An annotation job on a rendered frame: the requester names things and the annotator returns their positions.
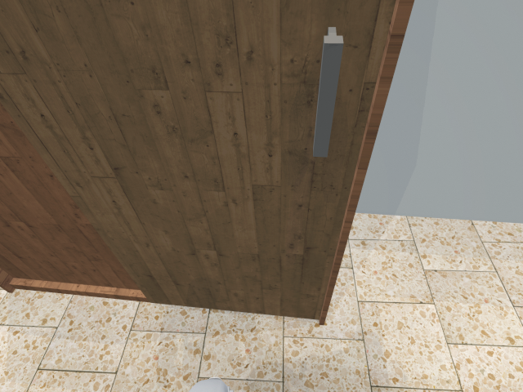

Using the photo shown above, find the handle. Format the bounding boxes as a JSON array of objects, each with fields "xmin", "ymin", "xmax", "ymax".
[{"xmin": 313, "ymin": 27, "xmax": 343, "ymax": 158}]

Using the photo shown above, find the wardrobe door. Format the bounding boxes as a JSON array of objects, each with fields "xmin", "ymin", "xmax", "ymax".
[
  {"xmin": 0, "ymin": 102, "xmax": 140, "ymax": 290},
  {"xmin": 0, "ymin": 0, "xmax": 396, "ymax": 320}
]

